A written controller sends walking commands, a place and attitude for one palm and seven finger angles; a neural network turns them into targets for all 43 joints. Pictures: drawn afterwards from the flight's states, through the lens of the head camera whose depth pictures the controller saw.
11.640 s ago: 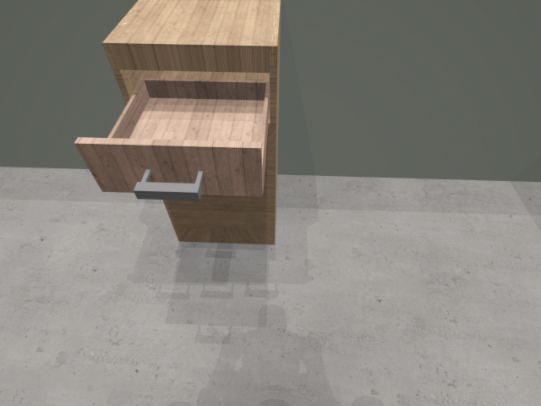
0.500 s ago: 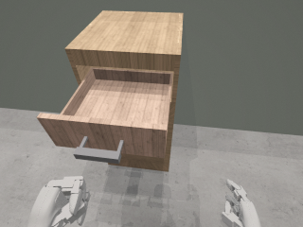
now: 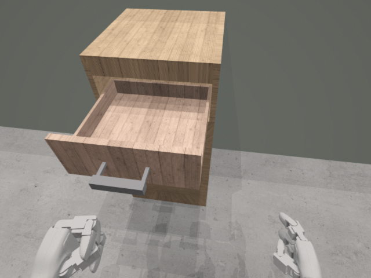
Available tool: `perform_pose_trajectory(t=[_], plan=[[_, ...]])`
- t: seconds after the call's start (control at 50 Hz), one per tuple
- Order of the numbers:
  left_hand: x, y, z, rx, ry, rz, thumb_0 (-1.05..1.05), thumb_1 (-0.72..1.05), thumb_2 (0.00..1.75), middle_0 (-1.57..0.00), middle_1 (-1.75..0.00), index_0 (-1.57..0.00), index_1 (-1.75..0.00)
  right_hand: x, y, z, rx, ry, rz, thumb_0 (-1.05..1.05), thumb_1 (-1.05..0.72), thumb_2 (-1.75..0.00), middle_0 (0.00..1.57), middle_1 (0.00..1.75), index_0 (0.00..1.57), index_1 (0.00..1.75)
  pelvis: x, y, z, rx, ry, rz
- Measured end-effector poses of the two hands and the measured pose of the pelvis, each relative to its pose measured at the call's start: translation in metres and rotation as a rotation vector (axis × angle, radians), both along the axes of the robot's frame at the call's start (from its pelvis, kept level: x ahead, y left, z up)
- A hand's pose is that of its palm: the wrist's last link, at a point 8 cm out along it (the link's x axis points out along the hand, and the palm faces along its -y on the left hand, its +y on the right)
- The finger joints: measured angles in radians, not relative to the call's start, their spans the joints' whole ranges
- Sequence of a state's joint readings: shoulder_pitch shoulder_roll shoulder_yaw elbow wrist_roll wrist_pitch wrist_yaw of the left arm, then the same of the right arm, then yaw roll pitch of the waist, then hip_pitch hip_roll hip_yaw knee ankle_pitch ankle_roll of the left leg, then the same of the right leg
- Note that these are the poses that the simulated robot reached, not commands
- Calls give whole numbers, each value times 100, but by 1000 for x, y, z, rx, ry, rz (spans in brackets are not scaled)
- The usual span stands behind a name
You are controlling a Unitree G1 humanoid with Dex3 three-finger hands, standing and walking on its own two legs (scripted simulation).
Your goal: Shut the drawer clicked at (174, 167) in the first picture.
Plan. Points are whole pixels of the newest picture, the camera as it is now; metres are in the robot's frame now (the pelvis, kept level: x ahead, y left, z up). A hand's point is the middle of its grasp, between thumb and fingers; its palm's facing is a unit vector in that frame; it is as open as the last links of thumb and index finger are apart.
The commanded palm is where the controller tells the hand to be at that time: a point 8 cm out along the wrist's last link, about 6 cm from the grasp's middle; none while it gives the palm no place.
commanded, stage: bring the fist close to the handle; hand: left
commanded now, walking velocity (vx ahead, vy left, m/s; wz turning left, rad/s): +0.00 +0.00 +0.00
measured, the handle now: (121, 176) +0.35 +0.20 +0.00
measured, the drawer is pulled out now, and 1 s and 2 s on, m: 0.29 0.29 0.28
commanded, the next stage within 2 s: push the drawer shut in 1.20 s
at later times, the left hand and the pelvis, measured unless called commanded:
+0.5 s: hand (113, 234) +0.20 +0.16 +0.04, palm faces -0.07 -1.00 -0.03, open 3.3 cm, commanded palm +0.18 +0.22 +0.04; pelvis -0.01 +0.02 -0.02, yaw -1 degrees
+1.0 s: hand (122, 226) +0.23 +0.16 +0.01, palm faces -0.07 -1.00 -0.05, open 3.3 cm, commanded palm +0.20 +0.22 +0.01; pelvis -0.01 +0.02 -0.05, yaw -2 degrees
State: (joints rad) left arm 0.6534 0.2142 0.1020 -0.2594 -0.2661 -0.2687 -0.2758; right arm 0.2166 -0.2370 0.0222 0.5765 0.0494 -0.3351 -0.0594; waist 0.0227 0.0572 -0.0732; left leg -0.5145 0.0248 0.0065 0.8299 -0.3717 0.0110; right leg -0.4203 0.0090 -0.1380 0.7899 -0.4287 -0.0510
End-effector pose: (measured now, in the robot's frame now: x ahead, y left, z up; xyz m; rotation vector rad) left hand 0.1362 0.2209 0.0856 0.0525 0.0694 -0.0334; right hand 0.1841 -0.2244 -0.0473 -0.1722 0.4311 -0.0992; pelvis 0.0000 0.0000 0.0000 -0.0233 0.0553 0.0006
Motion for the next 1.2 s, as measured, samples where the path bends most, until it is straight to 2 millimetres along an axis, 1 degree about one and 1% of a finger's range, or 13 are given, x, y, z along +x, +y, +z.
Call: perform_pose_trajectory(t=[0.16, 0.28, 0.4, 0.5, 0.66, 0.78, 0.9, 0.94, 1.06, 1.2], plan=[[15, -3, -9, -8, -33, -24, 1, 90, 90, -140, -160, -140, -160, -11, 2, -12, -13, 53, 1, 1, -90, -90, 20, 30, 20, 30, -4, 5, -5, -2, 28, 0], [26, -6, -25, -21, 0, -41, 1, 90, 90, -140, -160, -140, -160, -21, 5, -22, -12, 100, -22, 1, -90, -90, 21, 30, 20, 30, -5, 10, -10, -1, 52, -8], [34, -2, -36, -15, -2, -29, 1, 90, 90, -140, -160, -140, -160, -28, 7, -31, -21, 141, -30, 1, -90, -90, 21, 30, 20, 30, -6, 14, -16, -3, 77, -12], [42, -5, -43, -19, -28, -37, 1, 90, 90, -140, -160, -140, -160, -29, 10, -40, -27, 160, -22, 1, -90, -90, 21, 30, 20, 30, -8, 17, -24, -7, 102, -12], [59, -12, -65, -23, -4, -61, 1, 90, 90, -140, -160, -140, -160, -30, 13, -53, -27, 191, -23, 1, -90, -90, 21, 30, 20, 30, -9, 20, -35, -7, 145, -21], [66, -12, -69, -21, -27, -40, 2, 90, 90, -140, -160, -140, -160, -30, 13, -60, -26, 211, -23, 1, -90, -90, 21, 30, 20, 30, -7, 20, -41, -8, 169, -23], [72, -11, -85, -10, -6, -55, 1, 90, 90, -140, -160, -140, -160, -29, 10, -70, -34, 242, -21, 1, -90, -90, 21, 30, 20, 30, -8, 18, -48, -11, 190, -26], [73, -9, -84, -8, -2, -52, 2, 90, 90, -140, -160, -140, -160, -30, 9, -70, -33, 249, -28, 1, -90, -90, 21, 30, 20, 30, -8, 17, -49, -11, 190, -26], [73, -4, -70, -5, -38, -32, 2, 90, 90, -140, -160, -140, -160, -30, 7, -68, -27, 252, -41, 1, -90, -90, 21, 30, 20, 30, -5, 17, -45, -15, 188, -23], [74, -12, -82, -19, 20, -62, 1, 90, 90, -140, -160, -140, -160, -29, 3, -67, -32, 251, -48, 1, -90, -90, 21, 30, 20, 30, -3, 15, -45, -13, 193, -24]])
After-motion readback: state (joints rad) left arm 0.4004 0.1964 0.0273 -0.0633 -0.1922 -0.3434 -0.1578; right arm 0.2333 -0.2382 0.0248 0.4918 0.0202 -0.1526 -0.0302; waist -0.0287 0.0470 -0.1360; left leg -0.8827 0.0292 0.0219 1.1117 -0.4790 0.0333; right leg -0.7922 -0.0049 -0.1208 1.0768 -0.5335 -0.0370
